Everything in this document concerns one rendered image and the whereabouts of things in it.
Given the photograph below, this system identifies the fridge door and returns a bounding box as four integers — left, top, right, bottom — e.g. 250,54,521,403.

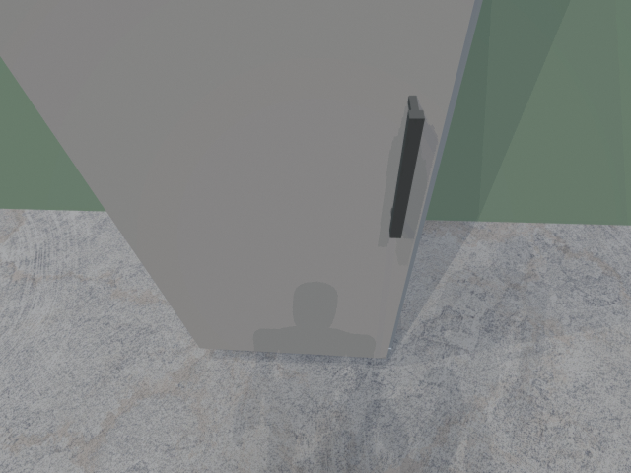
0,0,475,359

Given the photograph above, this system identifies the handle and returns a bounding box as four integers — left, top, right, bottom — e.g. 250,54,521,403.
389,96,425,238

